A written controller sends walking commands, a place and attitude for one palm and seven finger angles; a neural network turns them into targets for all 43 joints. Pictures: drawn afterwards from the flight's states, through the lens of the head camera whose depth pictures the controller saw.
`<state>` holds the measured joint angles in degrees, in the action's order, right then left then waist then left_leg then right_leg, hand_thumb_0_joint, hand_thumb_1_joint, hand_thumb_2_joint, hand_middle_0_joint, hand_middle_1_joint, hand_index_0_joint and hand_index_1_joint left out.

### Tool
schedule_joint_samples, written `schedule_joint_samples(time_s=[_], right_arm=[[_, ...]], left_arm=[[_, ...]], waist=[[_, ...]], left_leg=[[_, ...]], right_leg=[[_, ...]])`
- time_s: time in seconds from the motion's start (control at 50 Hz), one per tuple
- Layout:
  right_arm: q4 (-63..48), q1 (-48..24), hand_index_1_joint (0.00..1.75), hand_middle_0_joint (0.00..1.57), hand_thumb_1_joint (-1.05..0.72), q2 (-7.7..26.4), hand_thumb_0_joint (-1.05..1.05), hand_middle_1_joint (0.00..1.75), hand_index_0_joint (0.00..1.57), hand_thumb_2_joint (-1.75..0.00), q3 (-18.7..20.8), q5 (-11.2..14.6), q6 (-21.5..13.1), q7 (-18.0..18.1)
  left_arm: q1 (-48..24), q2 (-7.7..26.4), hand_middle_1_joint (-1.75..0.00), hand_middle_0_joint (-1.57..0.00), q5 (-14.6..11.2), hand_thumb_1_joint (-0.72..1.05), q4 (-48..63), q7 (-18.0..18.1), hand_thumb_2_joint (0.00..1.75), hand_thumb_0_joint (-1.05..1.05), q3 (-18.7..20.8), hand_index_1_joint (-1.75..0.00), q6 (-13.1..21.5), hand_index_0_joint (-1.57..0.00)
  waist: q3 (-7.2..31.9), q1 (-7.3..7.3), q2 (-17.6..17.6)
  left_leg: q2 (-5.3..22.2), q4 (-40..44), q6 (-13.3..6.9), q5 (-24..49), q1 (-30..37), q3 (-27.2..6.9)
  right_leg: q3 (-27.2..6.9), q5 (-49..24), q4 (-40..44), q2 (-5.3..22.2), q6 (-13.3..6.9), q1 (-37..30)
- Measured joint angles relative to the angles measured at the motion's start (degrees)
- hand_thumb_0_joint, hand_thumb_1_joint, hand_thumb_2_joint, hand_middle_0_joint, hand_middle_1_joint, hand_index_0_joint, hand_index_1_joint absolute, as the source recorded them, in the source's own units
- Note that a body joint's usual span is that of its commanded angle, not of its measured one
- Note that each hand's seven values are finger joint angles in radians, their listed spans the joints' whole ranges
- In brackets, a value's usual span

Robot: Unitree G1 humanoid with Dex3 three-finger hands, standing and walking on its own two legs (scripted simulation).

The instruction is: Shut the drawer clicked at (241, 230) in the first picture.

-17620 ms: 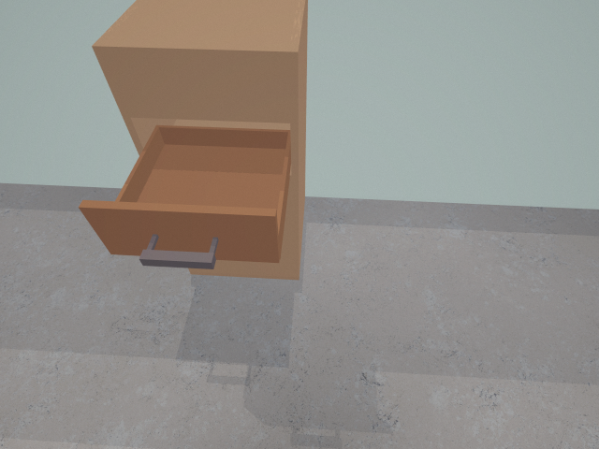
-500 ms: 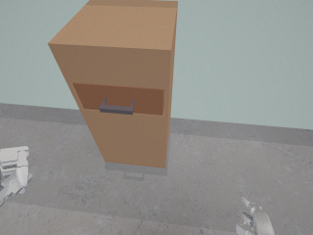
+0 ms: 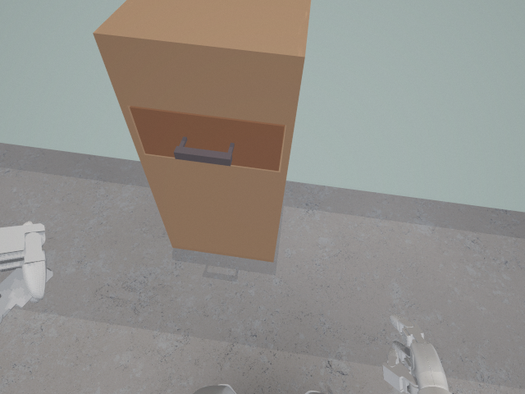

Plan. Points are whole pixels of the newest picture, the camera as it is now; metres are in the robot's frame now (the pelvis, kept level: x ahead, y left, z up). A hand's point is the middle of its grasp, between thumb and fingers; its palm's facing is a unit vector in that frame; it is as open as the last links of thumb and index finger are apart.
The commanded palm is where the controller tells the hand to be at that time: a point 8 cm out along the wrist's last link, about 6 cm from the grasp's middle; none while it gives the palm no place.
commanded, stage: step back with the hand held close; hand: left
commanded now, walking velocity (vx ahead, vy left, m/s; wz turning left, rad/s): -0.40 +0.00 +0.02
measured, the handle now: (205, 149) +0.68 +0.19 -0.11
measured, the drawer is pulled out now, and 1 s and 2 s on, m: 0.00 0.00 0.00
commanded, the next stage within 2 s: stop stepping back and stand still in 0.70 s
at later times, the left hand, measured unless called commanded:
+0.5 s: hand out of the picture +0.17 +0.26 +0.19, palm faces +0.35 -0.81 -0.47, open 3.2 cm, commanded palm +0.10 +0.29 +0.19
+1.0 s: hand out of the picture +0.05 +0.23 +0.17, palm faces +0.35 -0.86 -0.38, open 3.2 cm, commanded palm -0.01 +0.27 +0.19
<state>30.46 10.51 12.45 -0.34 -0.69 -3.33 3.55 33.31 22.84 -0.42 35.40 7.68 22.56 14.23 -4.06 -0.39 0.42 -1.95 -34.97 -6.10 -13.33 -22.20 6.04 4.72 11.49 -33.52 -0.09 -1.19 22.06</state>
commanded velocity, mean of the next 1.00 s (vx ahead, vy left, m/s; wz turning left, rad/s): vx -0.25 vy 0.01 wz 0.01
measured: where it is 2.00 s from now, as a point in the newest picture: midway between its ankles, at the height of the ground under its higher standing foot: outside the picture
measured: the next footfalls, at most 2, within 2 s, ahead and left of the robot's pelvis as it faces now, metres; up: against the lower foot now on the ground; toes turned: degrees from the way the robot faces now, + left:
right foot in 0.76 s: -0.15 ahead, -0.10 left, +0.00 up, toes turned -3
left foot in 0.94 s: -0.03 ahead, +0.08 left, +0.00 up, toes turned -1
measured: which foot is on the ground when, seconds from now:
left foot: down 0.00-0.78, up 0.80-0.92, down 0.94-1.00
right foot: down 0.00-0.32, up 0.34-0.74, down 0.76-1.00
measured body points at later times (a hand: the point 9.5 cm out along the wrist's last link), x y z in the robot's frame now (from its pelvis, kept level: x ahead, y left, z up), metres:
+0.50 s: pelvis -0.02 +0.01 +0.01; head +0.01 +0.05 +0.46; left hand +0.15 +0.30 +0.21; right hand +0.13 -0.23 -0.06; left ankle +0.06 +0.05 -0.72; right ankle -0.13 -0.14 -0.67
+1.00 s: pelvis -0.15 -0.01 +0.01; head -0.15 +0.03 +0.46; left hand +0.02 +0.28 +0.19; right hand -0.01 -0.27 -0.06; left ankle -0.07 +0.08 -0.73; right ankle -0.20 -0.13 -0.72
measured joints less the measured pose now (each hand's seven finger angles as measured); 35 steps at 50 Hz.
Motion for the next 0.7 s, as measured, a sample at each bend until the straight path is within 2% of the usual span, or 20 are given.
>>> schedule_joint_samples(time_s=[0.16,0.26,0.3,0.34,0.4,0.46,0.5,0.56,0.62,0.7], right_arm=[[0.65,0.16,0.30,0.21,-0.90,0.14,0.01,0.30,0.20,-0.89,0.83,0.03,0.04,-0.08],[1.81,0.54,0.30,0.20,-0.90,0.39,0.01,0.30,0.20,-0.89,1.66,0.22,0.49,-0.49],[2.42,0.77,0.30,0.20,-0.90,0.38,0.01,0.30,0.20,-0.89,1.82,0.32,0.72,-0.33],[2.84,1.11,0.30,0.20,-0.90,0.32,0.01,0.30,0.20,-0.89,1.77,0.30,0.50,0.09],[3.31,2.14,0.30,0.20,-0.90,-0.16,0.01,0.30,0.20,-0.89,1.86,-0.34,-0.45,0.72],[4.37,2.91,0.30,0.20,-0.90,-1.24,0.01,0.30,0.20,-0.89,1.55,-0.93,-1.72,0.66],[5.14,2.69,0.30,0.20,-0.90,-2.06,0.01,0.30,0.20,-0.89,0.94,-1.24,-2.68,0.27],[5.97,0.92,0.30,0.20,-0.90,-2.99,0.01,0.30,0.20,-0.89,0.12,-2.11,-4.14,-0.41],[5.70,-2.45,0.30,0.21,-0.90,-3.61,0.01,0.30,0.20,-0.89,-0.33,-2.79,-4.59,-1.45],[2.95,-6.68,0.30,0.21,-0.90,-4.25,0.01,0.30,0.20,-0.89,-0.94,-2.74,-4.02,-2.59]], left_arm=[[0.21,1.86,-1.60,-1.41,0.06,0.89,1.14,-0.16,0.90,0.01,1.87,-1.60,1.72,-1.40],[0.99,2.30,-1.60,-1.41,-1.10,0.88,1.95,0.60,0.90,0.01,1.45,-1.60,3.11,-1.40],[1.60,2.86,-1.60,-1.41,-1.32,0.88,2.34,1.03,0.90,0.01,1.34,-1.60,3.55,-1.40],[2.40,3.65,-1.60,-1.41,-0.97,0.88,2.51,1.18,0.90,0.01,1.76,-1.60,3.95,-1.40],[2.16,4.34,-1.60,-1.41,0.27,0.88,1.50,0.73,0.90,0.01,2.11,-1.60,3.53,-1.41],[2.19,4.42,-1.60,-1.41,-0.38,0.88,1.44,1.09,0.90,0.01,2.86,-1.60,3.23,-1.41],[3.30,3.91,-1.60,-1.41,-1.46,0.88,1.90,1.43,0.90,0.01,3.18,-1.60,3.43,-1.41],[3.77,2.96,-1.60,-1.41,-2.56,0.89,2.33,1.19,0.90,0.01,2.05,-1.60,3.62,-1.40],[2.28,3.32,-1.60,-1.41,-2.87,0.89,2.55,0.19,0.90,0.01,0.39,-1.60,3.45,-1.40],[1.11,6.04,-1.60,-1.41,-3.85,0.89,3.83,-1.35,0.90,0.01,0.23,-1.60,2.43,-1.40]], waist=[[-0.43,1.46,0.50],[0.17,2.70,1.03],[0.33,3.18,1.36],[0.47,3.33,1.56],[1.14,3.68,0.52],[3.24,3.00,-0.03],[4.92,1.90,0.48],[6.06,0.27,1.15],[4.87,-0.56,1.52],[2.04,-0.13,2.05]], left_leg=[[0.84,-3.01,0.43,-0.81,-2.88,-0.25],[-0.15,-4.10,2.18,-3.43,-4.87,-2.29],[-0.28,-3.18,1.70,-1.13,-4.93,-2.64],[-0.10,-2.33,0.19,1.94,-4.82,-2.56],[0.19,-0.79,-0.69,2.36,-4.57,-4.00],[0.77,3.69,-0.34,5.17,-4.57,-5.35],[1.29,7.56,-0.06,7.41,-4.61,-5.04],[2.22,13.32,0.48,11.22,-4.70,-4.10],[3.01,17.50,0.98,15.02,-4.83,-3.08],[3.35,20.02,1.21,19.09,-5.39,-1.54]], right_leg=[[0.31,-0.06,-1.66,-0.65,-0.62,2.28],[0.90,-1.37,-0.18,-0.66,-0.84,3.02],[1.20,-1.92,0.47,-0.62,-0.60,2.98],[0.95,-1.43,0.22,-1.00,-0.02,3.17],[-3.25,5.47,-10.42,-4.08,0.69,3.17],[-5.28,12.11,-16.24,-5.78,0.63,-0.58],[-5.50,15.55,-13.11,-5.13,0.33,-4.60],[-5.33,17.20,-3.19,-3.71,-0.17,-10.53],[-5.28,15.06,3.48,-3.09,-0.14,-13.64],[-4.57,14.83,4.84,-2.93,0.11,-13.02]])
